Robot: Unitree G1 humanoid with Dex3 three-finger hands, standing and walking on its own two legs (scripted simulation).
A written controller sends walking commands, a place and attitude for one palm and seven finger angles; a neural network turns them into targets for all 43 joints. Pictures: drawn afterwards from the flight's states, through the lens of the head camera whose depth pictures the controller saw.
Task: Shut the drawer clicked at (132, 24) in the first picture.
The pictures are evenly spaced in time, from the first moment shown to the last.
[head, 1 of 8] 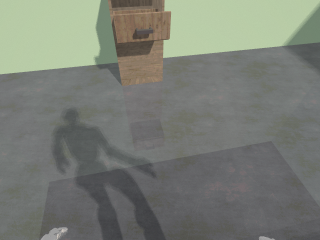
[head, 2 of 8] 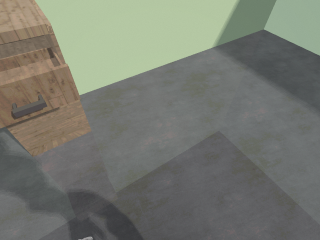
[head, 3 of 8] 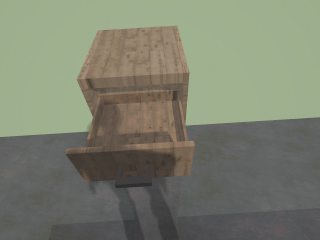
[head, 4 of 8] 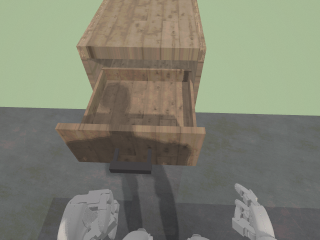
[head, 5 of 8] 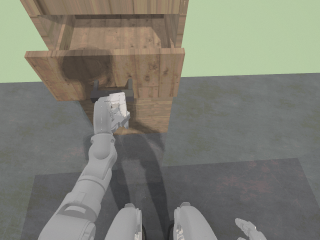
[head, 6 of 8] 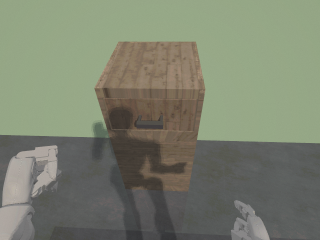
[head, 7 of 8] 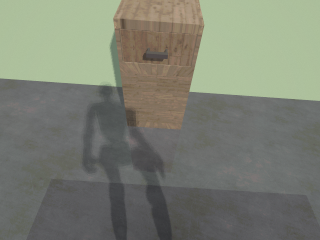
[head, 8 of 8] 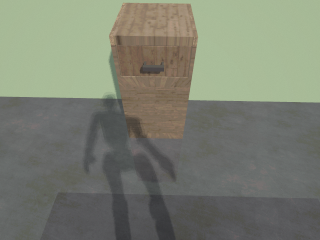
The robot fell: no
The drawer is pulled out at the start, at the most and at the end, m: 0.30 0.30 0.00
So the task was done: yes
